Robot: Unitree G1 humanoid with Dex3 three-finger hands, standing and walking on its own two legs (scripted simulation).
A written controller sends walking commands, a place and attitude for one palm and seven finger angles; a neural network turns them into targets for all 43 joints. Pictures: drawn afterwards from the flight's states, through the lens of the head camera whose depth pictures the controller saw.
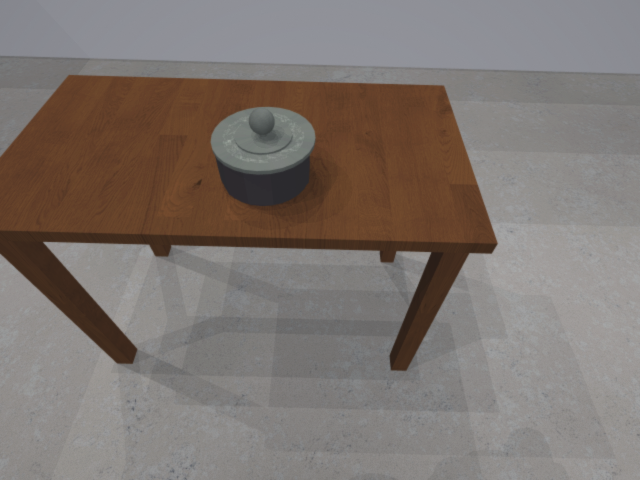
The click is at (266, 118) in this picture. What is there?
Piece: lid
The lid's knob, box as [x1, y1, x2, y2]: [249, 108, 274, 134]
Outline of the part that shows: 257,108 250,114 249,124 255,132 264,134 271,130 273,127 274,119 272,114 268,110 264,108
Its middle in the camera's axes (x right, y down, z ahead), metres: -0.11 -0.21 +0.68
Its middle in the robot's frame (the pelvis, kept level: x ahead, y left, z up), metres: +0.66 +0.14 +0.06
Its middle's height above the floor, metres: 0.84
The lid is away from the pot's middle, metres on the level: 0.00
